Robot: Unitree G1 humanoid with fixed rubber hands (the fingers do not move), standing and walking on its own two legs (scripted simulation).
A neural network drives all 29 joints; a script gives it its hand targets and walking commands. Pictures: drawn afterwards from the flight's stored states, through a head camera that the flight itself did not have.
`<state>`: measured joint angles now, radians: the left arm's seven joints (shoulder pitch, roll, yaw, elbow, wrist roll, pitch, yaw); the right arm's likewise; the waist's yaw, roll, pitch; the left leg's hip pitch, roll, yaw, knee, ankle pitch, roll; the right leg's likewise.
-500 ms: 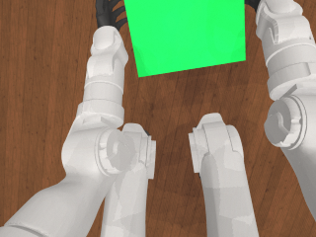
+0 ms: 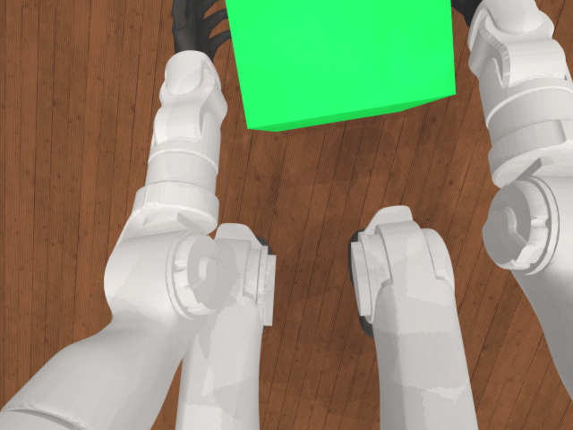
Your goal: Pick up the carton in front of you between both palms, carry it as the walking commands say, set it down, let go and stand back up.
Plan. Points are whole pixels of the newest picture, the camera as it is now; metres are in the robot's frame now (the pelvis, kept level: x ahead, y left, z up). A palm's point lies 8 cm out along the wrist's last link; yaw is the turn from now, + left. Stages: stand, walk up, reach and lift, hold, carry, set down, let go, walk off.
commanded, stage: set down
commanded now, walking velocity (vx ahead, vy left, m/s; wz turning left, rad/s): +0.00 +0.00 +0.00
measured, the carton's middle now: (331, 40) +0.52 -0.08 -0.25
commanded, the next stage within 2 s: let go in 1.36 s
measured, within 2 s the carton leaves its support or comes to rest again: neither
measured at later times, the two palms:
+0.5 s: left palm (169, 60) +0.50 +0.09 -0.13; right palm out of the picture +0.50 -0.28 -0.13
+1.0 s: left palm (53, 19) +0.50 +0.10 +0.02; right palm out of the picture +0.50 -0.29 +0.02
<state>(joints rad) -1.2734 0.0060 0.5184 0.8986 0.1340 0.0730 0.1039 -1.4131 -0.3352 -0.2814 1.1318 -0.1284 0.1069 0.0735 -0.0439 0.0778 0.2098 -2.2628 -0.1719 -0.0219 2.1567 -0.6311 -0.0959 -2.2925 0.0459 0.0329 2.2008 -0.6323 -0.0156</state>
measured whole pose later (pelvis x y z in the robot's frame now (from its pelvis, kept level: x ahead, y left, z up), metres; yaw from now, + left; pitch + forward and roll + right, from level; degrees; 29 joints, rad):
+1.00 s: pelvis -0.01 +0.00 +0.14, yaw -2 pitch +44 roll +5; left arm -1.03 0.06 0.27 0.66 -0.05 0.18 0.21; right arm -1.20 -0.47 -0.20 0.96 0.06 0.15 0.10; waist 0.01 0.03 0.02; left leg -1.94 -0.09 -0.01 1.67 -0.51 -0.05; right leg -1.99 0.05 0.05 1.70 -0.49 -0.02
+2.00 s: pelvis +0.10 +0.00 +0.37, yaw -7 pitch +21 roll +0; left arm -0.03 0.15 0.08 0.51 0.01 0.00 -0.02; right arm -0.12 -0.23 -0.14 0.60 -0.01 -0.01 0.06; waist 0.02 0.02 -0.07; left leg -0.72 -0.04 -0.06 0.66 -0.31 0.00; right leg -0.74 0.04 0.06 0.66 -0.29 -0.01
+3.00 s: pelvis +0.14 +0.00 +0.39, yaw -10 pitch +4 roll -1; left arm 0.31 0.26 0.01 0.74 0.03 -0.06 0.01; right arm 0.32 -0.27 -0.02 0.66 -0.02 -0.04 -0.03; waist -0.01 -0.02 -0.08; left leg -0.24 0.01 0.02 0.58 -0.40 0.01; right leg -0.27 0.06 0.09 0.57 -0.35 -0.01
